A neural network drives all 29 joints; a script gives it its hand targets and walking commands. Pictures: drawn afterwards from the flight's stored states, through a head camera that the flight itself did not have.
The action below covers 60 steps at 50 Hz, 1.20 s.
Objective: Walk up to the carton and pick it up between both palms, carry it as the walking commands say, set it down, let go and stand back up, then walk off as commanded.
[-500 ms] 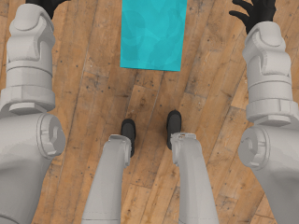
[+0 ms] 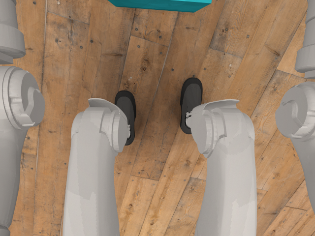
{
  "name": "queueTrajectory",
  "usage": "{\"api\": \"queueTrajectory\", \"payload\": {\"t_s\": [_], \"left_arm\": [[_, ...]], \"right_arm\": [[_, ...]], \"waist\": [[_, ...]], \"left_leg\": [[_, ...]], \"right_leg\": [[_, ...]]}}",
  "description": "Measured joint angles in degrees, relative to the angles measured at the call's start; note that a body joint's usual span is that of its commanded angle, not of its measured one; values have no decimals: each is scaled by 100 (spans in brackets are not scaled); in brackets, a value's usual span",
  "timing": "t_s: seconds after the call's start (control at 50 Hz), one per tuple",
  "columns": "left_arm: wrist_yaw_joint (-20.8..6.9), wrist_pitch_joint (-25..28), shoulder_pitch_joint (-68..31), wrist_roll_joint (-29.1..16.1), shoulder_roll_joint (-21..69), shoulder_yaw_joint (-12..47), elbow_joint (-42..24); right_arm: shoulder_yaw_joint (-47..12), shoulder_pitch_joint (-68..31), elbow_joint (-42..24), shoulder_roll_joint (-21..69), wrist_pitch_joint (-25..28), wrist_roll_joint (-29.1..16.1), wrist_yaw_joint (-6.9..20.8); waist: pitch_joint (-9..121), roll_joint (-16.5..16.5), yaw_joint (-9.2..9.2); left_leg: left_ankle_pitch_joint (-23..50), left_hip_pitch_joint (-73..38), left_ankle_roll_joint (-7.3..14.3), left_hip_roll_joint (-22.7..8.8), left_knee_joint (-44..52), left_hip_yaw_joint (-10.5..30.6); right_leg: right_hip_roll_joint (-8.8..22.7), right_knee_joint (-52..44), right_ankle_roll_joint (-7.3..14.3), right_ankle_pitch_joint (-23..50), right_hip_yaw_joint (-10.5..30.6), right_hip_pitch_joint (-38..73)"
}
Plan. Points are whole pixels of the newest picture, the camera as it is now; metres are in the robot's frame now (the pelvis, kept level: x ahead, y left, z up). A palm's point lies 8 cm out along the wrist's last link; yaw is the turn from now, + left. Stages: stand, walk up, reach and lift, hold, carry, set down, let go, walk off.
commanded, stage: reach and lift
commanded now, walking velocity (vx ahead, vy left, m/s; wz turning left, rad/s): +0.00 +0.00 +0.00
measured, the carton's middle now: out of the picture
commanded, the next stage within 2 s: none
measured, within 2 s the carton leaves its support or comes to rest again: neither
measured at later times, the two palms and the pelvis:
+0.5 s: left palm out of the picture +0.62 +0.18 -0.28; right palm out of the picture +0.58 -0.22 -0.28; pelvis +0.01 +0.00 -0.09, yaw +0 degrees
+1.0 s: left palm out of the picture +0.62 +0.17 -0.31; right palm out of the picture +0.58 -0.22 -0.32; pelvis +0.03 +0.00 -0.12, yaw +1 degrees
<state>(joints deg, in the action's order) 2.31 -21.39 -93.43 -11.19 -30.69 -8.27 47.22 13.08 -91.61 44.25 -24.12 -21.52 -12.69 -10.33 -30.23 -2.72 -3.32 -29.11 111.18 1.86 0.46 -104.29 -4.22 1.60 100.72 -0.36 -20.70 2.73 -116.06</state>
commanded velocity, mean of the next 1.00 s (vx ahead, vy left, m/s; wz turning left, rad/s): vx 0.00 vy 0.00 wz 0.00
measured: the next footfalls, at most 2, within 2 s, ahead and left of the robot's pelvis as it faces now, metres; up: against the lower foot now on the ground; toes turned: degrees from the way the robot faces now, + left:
none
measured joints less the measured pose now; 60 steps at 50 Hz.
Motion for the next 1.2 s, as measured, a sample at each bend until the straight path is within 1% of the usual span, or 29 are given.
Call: {"api": "queueTrajectory", "payload": {"t_s": [0.06,0.1,0.14,0.22,0.32,0.38,0.44,0.48,0.54,0.62,0.72,0.82,0.92,1.1,1.2], "left_arm": [[-9,84,-569,0,-2,21,592],[-51,172,-833,-1,-2,22,1023],[-123,287,-895,-1,-3,21,1230],[-129,568,-763,0,-4,20,1427],[-13,778,-523,1,-3,36,1443],[22,830,-491,0,-1,164,1457],[21,934,-495,-1,39,199,1478],[14,977,-500,-1,78,224,1564],[4,1027,-471,-1,237,246,1632],[47,1099,-315,0,279,249,1720],[70,1206,-271,0,280,336,1726],[70,1311,-270,0,280,395,1729],[70,1342,-266,0,301,495,1729],[72,1336,-249,-1,371,528,1749],[71,1329,-250,-1,470,649,1749]], "right_arm": [[-68,-677,887,-99,50,-6,119],[-70,-991,1441,-105,175,-5,194],[-70,-1063,1641,-107,315,-4,255],[-69,-821,1780,-105,693,-3,263],[-70,-286,1707,-105,901,-8,261],[-130,-124,1682,-103,972,-56,267],[-191,-136,1712,-103,1090,-57,292],[-225,-219,1825,-104,1158,-58,359],[-226,-210,1912,-104,1245,-57,398],[-225,-284,2303,-84,1337,-57,416],[-226,-275,2638,-84,1517,-57,451],[-226,-115,2624,-84,1677,-57,451],[-226,1,2493,-84,1726,-57,452],[-311,-64,2485,-75,1729,-57,452],[-421,-160,2485,-14,1728,-107,454]], "waist": [[21,13,-17],[30,15,-16],[30,16,-9],[25,12,-5],[11,-2,2],[13,-1,5],[18,0,5],[21,2,5],[21,-26,27],[25,-51,50],[30,-42,53],[30,-39,52],[29,-31,56],[30,-27,59],[30,-24,58]], "left_leg": [[-22,299,6,-6,-381,0],[-54,462,5,-10,-589,0],[-101,598,3,-12,-753,1],[-225,806,-7,-15,-1033,3],[-370,1017,-1,-17,-1345,5],[-429,1154,14,-18,-1515,5],[-456,1326,31,-21,-1689,5],[-460,1452,37,-20,-1796,5],[-481,1594,38,26,-1970,40],[-603,1629,45,19,-2184,44],[-751,1629,51,19,-2310,45],[-848,1629,51,19,-2394,45],[-864,1629,51,19,-2436,45],[-864,1628,48,19,-2474,45],[-865,1630,49,19,-2481,45]], "right_leg": [[3,361,1,-4,0,-300],[3,567,4,-25,0,-472],[3,734,10,-63,0,-620],[4,1016,13,-168,0,-848],[4,1316,7,-290,0,-1068],[5,1474,-3,-338,0,-1204],[7,1631,-22,-353,0,-1372],[11,1729,-28,-354,0,-1494],[69,1902,-29,-406,-32,-1604],[78,2098,-35,-512,-41,-1637],[83,2224,-43,-649,-43,-1647],[98,2326,-43,-748,-48,-1667],[108,2381,-28,-764,-53,-1678],[112,2417,-21,-764,-54,-1676],[112,2418,-22,-765,-54,-1671]]}}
